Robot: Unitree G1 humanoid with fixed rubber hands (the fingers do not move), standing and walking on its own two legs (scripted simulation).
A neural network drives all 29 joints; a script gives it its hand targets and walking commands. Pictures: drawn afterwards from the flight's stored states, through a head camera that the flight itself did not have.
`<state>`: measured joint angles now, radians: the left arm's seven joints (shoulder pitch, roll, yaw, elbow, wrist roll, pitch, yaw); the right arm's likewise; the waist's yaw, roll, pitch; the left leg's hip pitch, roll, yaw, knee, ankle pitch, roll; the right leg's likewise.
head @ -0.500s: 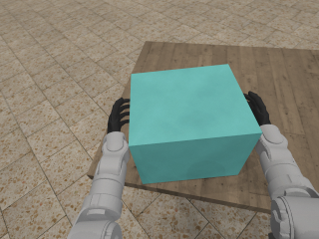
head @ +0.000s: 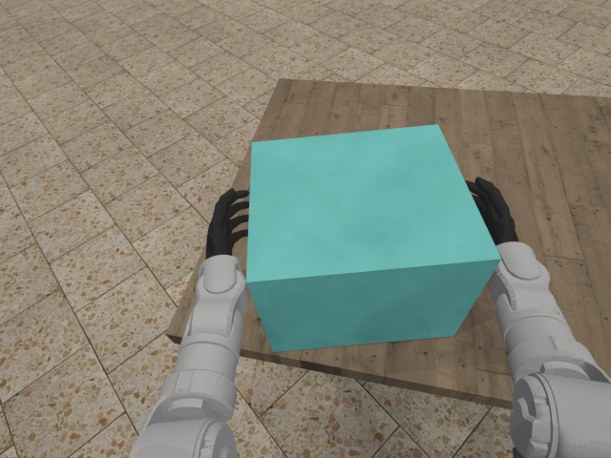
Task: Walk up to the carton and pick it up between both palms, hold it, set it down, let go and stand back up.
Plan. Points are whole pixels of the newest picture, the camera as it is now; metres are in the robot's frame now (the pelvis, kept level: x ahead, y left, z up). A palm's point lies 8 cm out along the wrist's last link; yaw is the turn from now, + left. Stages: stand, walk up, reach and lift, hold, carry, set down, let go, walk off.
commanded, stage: set down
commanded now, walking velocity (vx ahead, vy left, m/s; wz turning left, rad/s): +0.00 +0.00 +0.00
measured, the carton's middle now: (354, 240) +0.42 -0.01 +0.01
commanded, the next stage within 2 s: none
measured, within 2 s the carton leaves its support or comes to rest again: neither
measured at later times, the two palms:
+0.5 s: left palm (223, 251) +0.36 +0.17 +0.06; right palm (495, 239) +0.41 -0.20 +0.05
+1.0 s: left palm (226, 250) +0.38 +0.17 +0.03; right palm (487, 232) +0.44 -0.20 +0.02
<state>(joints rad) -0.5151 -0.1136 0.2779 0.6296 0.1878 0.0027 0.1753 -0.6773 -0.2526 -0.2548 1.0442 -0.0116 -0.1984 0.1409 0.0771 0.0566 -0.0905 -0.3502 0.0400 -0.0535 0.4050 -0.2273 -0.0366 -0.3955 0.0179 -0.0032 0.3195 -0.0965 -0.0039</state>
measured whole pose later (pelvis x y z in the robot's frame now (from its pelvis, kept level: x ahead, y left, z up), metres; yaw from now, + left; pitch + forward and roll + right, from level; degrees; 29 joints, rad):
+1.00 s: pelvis +0.00 +0.00 +0.00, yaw +0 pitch +17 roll -1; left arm -0.61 -0.05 0.17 0.74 0.00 -0.02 0.24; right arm -0.76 -0.40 0.01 1.15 0.18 -0.21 0.15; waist 0.13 0.05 -0.11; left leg -0.48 0.04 -0.05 0.40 -0.21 -0.04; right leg -0.53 0.02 0.00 0.32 -0.08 0.00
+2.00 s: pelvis -0.02 -0.01 +0.00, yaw +0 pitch +13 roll +0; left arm -0.72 0.09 0.14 0.69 -0.14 0.35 0.24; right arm -0.86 -0.64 0.15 1.04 0.40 0.14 0.21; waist 0.14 0.04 -0.19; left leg -0.44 0.05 -0.05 0.40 -0.19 -0.05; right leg -0.49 0.02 0.00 0.32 -0.06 -0.01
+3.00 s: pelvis -0.03 -0.01 +0.00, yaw +0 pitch +6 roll +0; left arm -0.30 0.11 0.09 0.19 -0.14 0.45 0.21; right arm -0.47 -0.63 0.00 0.78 0.40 0.12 0.27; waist 0.11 0.05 -0.07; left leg -0.32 0.05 -0.05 0.40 -0.18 -0.05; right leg -0.37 0.02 0.00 0.32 -0.06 -0.01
